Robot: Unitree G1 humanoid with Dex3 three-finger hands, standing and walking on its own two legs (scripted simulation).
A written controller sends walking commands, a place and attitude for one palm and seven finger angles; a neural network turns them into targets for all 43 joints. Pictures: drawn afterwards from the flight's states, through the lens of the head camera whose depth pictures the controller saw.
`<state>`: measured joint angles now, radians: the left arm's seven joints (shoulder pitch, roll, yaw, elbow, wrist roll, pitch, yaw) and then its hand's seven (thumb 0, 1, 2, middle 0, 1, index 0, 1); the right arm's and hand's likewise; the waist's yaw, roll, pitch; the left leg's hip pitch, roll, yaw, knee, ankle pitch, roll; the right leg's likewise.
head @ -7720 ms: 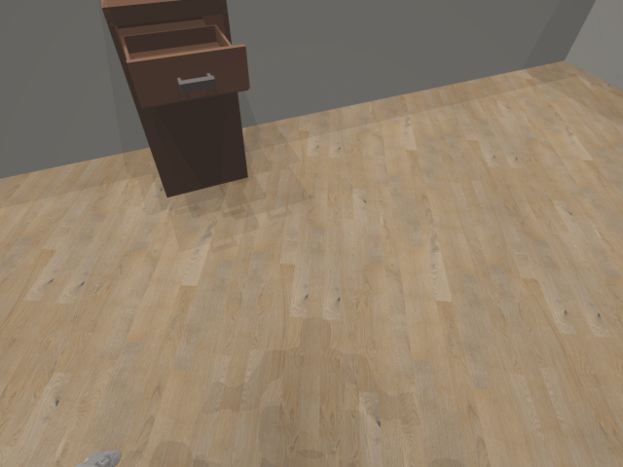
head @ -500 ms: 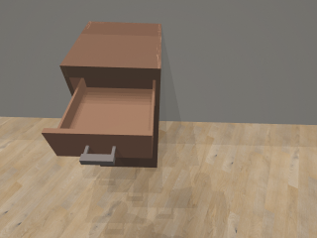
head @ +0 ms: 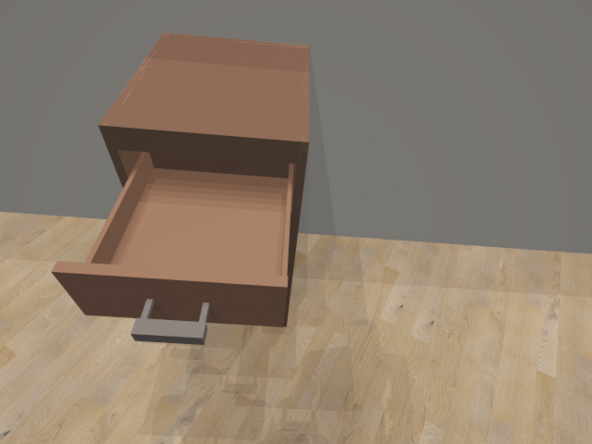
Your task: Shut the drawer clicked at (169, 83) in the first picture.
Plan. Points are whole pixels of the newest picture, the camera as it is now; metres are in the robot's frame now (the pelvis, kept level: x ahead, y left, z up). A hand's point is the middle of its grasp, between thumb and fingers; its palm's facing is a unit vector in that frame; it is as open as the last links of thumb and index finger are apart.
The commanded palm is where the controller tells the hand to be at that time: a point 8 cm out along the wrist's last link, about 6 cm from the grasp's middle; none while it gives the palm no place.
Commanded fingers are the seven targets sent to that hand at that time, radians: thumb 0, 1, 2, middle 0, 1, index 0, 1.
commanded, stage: come to a stop and stand still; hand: left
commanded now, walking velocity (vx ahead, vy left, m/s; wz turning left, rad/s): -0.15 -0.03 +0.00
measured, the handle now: (174, 318) +0.31 +0.22 -0.07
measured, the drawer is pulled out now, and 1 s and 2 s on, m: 0.29 0.29 0.29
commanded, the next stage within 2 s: look again from close up in 1.56 s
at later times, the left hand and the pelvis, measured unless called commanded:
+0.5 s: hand out of the picture +0.10 +0.16 -0.16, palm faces +0.05 -0.97 -0.24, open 7.3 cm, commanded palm none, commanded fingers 0.00 0.90 0.90 -0.20 -0.30 -0.20 -0.30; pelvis +0.04 -0.03 +0.00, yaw +2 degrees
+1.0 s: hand out of the picture -0.08 +0.13 -0.15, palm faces +0.07 -0.97 -0.23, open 7.4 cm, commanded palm none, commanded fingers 0.00 0.90 0.90 -0.20 -0.30 -0.20 -0.30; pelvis -0.02 -0.03 +0.01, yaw +2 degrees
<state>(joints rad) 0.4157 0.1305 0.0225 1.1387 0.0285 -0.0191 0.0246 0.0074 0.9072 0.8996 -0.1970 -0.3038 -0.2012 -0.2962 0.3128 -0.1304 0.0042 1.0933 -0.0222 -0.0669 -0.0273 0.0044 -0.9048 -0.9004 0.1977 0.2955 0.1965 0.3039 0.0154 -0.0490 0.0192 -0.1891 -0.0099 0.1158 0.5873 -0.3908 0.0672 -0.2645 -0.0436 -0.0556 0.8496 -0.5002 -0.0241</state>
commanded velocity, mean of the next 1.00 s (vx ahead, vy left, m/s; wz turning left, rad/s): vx -0.06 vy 0.02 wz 0.00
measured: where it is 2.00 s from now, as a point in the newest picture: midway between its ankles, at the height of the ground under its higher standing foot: outside the picture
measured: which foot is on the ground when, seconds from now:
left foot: down 0.00-0.32, up 0.34-0.58, down 0.60-1.00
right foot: up 0.00-0.28, down 0.30-0.62, up 0.64-0.86, down 0.88-1.00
